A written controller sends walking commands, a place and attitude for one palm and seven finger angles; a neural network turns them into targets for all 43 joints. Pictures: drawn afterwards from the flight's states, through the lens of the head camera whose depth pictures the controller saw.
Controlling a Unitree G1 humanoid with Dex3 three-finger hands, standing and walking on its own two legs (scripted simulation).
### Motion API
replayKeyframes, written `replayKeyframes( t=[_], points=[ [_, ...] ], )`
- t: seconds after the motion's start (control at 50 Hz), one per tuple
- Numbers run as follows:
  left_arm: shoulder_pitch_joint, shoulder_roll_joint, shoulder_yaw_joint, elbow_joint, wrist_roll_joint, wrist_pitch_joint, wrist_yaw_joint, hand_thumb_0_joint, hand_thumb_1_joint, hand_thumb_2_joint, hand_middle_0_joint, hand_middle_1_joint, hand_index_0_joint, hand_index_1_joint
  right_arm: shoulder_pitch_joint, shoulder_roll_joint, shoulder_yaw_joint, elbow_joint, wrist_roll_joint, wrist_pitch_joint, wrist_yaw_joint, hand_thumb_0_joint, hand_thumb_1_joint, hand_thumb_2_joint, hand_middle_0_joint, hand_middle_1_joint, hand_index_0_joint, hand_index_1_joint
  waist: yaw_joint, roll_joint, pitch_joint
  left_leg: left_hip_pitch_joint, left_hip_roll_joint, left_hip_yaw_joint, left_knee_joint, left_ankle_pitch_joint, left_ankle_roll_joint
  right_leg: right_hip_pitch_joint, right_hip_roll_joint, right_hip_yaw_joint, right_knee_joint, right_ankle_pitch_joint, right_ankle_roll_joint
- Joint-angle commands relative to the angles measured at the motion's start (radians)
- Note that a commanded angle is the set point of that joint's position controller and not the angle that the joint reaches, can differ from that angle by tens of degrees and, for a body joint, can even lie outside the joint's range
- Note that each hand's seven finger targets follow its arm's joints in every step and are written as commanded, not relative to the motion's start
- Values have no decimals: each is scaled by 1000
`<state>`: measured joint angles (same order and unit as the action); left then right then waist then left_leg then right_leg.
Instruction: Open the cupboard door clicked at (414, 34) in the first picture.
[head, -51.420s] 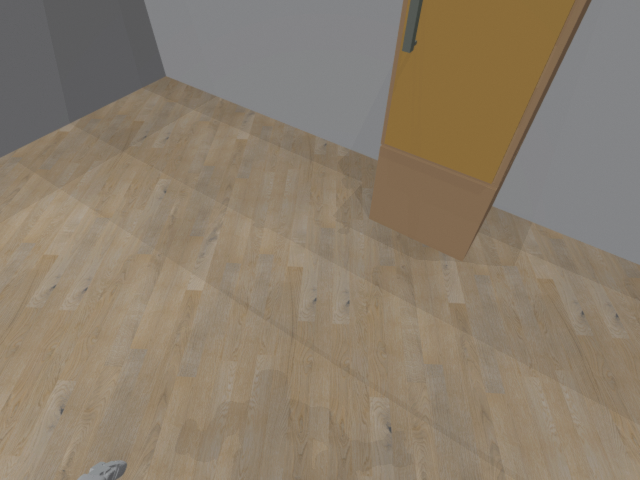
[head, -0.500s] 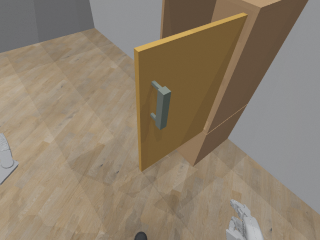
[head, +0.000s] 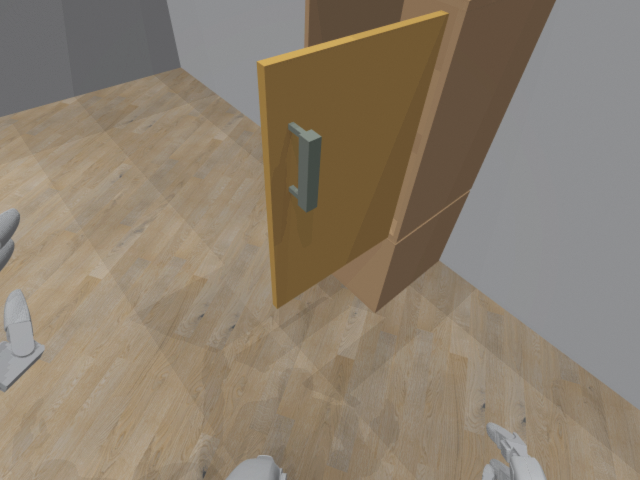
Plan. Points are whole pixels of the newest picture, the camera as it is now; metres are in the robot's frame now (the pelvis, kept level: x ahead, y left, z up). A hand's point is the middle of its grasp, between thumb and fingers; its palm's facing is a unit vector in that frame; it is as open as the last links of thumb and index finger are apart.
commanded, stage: stop stepping back and stand still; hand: left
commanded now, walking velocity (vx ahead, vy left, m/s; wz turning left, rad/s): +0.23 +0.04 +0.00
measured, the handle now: (301, 167) +0.56 +0.08 +0.08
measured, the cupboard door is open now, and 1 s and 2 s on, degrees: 88 88 88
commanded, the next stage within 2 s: let the arm hang, fingers relaxed in 0.52 s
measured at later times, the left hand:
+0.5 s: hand out of the picture +0.14 +0.29 +0.16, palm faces +0.50 -0.75 -0.44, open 7.4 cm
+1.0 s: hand out of the picture +0.01 +0.19 -0.17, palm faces +0.15 -0.97 -0.19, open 6.8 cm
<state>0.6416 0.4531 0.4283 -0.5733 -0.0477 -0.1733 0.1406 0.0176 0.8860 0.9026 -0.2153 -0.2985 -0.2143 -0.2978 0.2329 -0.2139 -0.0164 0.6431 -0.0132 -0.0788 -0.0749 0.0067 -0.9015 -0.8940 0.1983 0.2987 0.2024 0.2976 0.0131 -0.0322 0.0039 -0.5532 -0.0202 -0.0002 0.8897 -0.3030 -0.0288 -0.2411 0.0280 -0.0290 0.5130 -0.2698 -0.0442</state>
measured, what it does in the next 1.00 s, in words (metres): steps on the spot: left foot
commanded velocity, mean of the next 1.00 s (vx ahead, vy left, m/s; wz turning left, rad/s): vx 0.06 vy -0.01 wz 0.00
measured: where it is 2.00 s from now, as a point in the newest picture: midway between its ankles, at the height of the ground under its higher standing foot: outside the picture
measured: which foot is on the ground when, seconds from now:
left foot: up 0.00-0.08, down 0.10-1.00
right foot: down 0.00-1.00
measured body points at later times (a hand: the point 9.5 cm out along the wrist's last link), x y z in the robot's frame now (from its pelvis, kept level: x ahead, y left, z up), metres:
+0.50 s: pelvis -0.03 +0.01 +0.00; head -0.04 +0.01 +0.45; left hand +0.11 +0.32 +0.18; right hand +0.13 -0.21 -0.09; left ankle -0.01 +0.12 -0.73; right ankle -0.01 -0.09 -0.74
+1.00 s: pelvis -0.02 +0.00 +0.00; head +0.01 +0.01 +0.45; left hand +0.01 +0.24 -0.15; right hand +0.03 -0.22 -0.15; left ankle -0.01 +0.13 -0.74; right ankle -0.01 -0.09 -0.74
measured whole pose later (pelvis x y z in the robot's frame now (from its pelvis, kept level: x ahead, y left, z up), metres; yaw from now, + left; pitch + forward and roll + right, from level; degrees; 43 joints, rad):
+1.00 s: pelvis -0.02 +0.00 +0.00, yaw +7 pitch -1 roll +0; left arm 0.22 0.16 0.03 0.97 0.01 0.01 0.03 -0.05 1.02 0.90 -0.21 -0.30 -0.21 -0.30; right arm 0.24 -0.17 0.01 1.03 -0.03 0.03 -0.02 0.00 -0.91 -0.89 0.20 0.30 0.20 0.30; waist -0.01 -0.01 0.07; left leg -0.26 0.00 -0.03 0.48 -0.21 0.00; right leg -0.21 0.01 -0.08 0.47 -0.25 -0.04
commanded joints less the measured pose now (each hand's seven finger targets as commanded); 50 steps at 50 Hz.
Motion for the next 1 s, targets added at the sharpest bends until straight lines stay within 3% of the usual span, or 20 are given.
replayKeyframes(
  t=[0.0,0.04,0.1,0.16,0.26,0.3,0.34,0.36,0.4,0.46,0.5,0.56,0.58,0.6,0.64,0.72,0.76,0.84,0.94,0.98],
  points=[
    [-212,127,85,-46,26,-51,43,0,900,900,-200,-300,-200,-300,-110,-111,-27,-125,4,-93,-43,0,-900,-900,200,300,200,300,-25,-36,5,252,65,4,-204,-73,40,-169,-252,183,-267,-240,-60],
    [-244,118,72,-77,37,-74,51,0,900,900,-200,-300,-200,-300,-82,-118,-23,-113,0,-117,-44,0,-900,-900,200,300,200,300,-25,39,-17,335,46,19,-450,-24,56,-86,-198,154,-192,-161,-28],
    [-236,133,77,-124,28,-89,41,0,900,900,-200,-300,-200,-300,-96,-152,-34,-147,14,-133,-34,0,-900,-900,200,300,200,300,-5,86,-37,319,158,-121,-506,172,84,14,-73,71,-54,71,35],
    [-194,156,108,-164,34,-98,29,0,900,900,-200,-300,-200,-300,-104,-113,-12,-131,4,-131,-20,0,-900,-900,200,300,200,300,-13,272,-8,165,210,-242,-721,-239,104,66,-18,-22,80,-99,58],
    [-113,138,114,-97,34,-83,37,0,900,900,-200,-300,-200,-300,-99,-110,-19,-142,4,-122,-7,0,-900,-900,200,300,200,300,-20,199,-15,124,178,-148,-658,-297,96,139,-9,-33,-39,-101,34],
    [-107,126,108,-58,26,-76,35,0,900,900,-200,-300,-200,-300,-97,-105,-25,-143,4,-106,-7,0,-900,-900,200,300,200,300,-20,89,-18,108,112,-70,-521,-252,70,119,-45,64,-128,-187,2],
    [-127,135,107,-53,18,-70,31,0,900,900,-200,-300,-200,-300,-92,-96,-31,-137,2,-92,-6,0,-900,-900,200,300,200,300,-22,-105,-10,135,34,16,-206,-102,41,-15,-216,348,-284,-366,-89],
    [-154,132,103,-54,15,-66,35,0,900,900,-200,-300,-200,-300,-91,-100,-32,-125,4,-92,-4,0,-900,-900,200,300,200,300,-20,-118,-4,128,25,21,-74,-67,35,-45,-288,426,-313,-344,-134],
    [-208,116,82,-42,17,-74,37,0,900,900,-200,-300,-200,-300,-81,-95,-24,-116,7,-93,-2,0,-900,-900,200,300,200,300,-27,-85,-10,158,60,-5,-108,-109,45,-56,-305,345,-273,-283,-127],
    [-238,127,84,-80,18,-82,42,0,900,900,-200,-300,-200,-300,-104,-103,-20,-123,9,-104,-19,0,-900,-900,200,300,200,300,-30,21,-14,367,58,7,-432,1,59,-98,-184,164,-136,-159,-36],
    [-228,128,92,-128,21,-98,41,0,900,900,-200,-300,-200,-300,-119,-128,-24,-148,7,-110,-19,0,-900,-900,200,300,200,300,-11,179,-18,348,176,-172,-539,30,105,-69,-65,69,-3,-36,27],
    [-239,144,109,-138,38,-107,31,0,900,900,-200,-300,-200,-300,-128,-99,-10,-142,7,-119,-14,0,-900,-900,200,300,200,300,-5,249,22,200,228,-254,-685,-154,121,20,-35,4,86,-57,54],
    [-228,135,104,-130,41,-112,34,0,900,900,-200,-300,-200,-300,-117,-97,-9,-140,5,-124,-14,0,-900,-900,200,300,200,300,-4,210,21,205,223,-230,-656,-64,120,41,-41,7,49,-18,53],
    [-235,-111,-302,694,108,82,-114,0,900,900,-200,-300,-200,-300,-121,-282,-81,102,-4,-121,72,0,-900,-900,200,300,200,300,-55,177,48,158,167,-185,-439,288,118,-85,-86,2,140,103,38],
    [-208,-190,-326,775,82,180,-135,0,900,900,-200,-300,-200,-300,-52,-145,-47,85,0,-26,67,0,-900,-900,200,300,200,300,-15,94,-84,191,174,-131,-421,363,105,-22,-85,25,106,22,36],
    [-349,-94,-335,995,85,161,-135,0,900,900,-200,-300,-200,-300,-29,-135,-32,114,-6,24,64,0,-900,-900,200,300,200,300,-29,-285,-109,251,52,-44,-300,227,59,36,-216,123,-66,337,-42],
    [-414,-82,-353,1122,77,167,-127,0,900,900,-200,-300,-200,-300,-38,-132,-29,151,-15,57,66,0,-900,-900,200,300,200,300,-42,-150,-56,301,45,-33,-319,213,52,-16,-221,122,-79,312,-59],
    [-414,-116,-388,1357,60,173,-117,0,900,900,-200,-300,-200,-300,-59,-97,4,244,-17,74,61,0,-900,-900,200,300,200,300,-15,137,-33,299,102,-96,-474,303,60,62,-129,75,-71,167,6],
    [-377,-164,-379,1516,57,166,-111,0,900,900,-200,-300,-200,-300,-5,-53,0,337,-15,83,47,0,-900,-900,200,300,200,300,-17,190,-50,321,95,-85,-493,189,53,104,-136,73,-149,114,-12],
    [-385,-168,-386,1555,56,167,-111,0,900,900,-200,-300,-200,-300,21,-48,-1,365,-12,88,45,0,-900,-900,200,300,200,300,-20,116,-12,320,100,-86,-502,171,54,82,-135,69,-172,88,-13]
  ],
)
